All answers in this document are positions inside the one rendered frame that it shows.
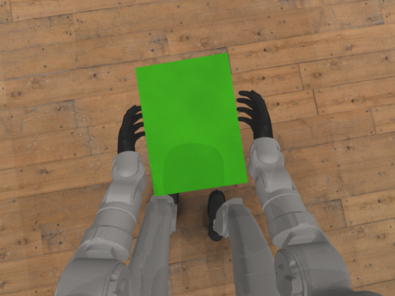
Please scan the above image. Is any robot right forearm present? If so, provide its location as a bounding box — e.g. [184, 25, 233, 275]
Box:
[248, 137, 351, 285]

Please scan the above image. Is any robot left forearm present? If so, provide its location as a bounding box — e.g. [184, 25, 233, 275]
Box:
[54, 151, 147, 296]

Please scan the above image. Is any robot right upper arm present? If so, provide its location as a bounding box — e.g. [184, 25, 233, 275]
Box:
[274, 242, 383, 296]

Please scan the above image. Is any robot thigh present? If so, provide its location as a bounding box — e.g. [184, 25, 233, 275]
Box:
[128, 199, 177, 296]
[219, 204, 281, 296]

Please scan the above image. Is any robot right hand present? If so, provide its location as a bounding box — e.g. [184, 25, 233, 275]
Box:
[236, 90, 273, 140]

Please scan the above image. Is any carton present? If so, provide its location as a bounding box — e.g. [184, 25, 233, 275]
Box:
[135, 53, 248, 196]

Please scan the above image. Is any robot right thigh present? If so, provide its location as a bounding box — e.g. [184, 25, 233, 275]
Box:
[219, 204, 281, 296]

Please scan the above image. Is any robot left thigh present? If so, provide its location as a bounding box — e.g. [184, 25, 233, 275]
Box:
[128, 199, 177, 296]

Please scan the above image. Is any robot left upper arm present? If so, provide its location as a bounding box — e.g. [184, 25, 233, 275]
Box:
[56, 258, 129, 296]

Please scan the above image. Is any robot left hand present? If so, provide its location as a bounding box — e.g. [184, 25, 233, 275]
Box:
[118, 105, 145, 154]

